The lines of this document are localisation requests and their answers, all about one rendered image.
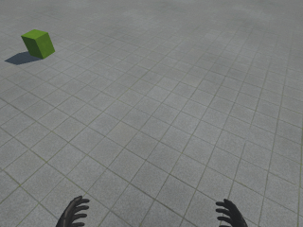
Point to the right robot hand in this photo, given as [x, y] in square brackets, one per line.
[236, 219]

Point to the left robot hand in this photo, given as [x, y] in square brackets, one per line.
[68, 215]

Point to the carton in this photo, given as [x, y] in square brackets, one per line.
[38, 43]

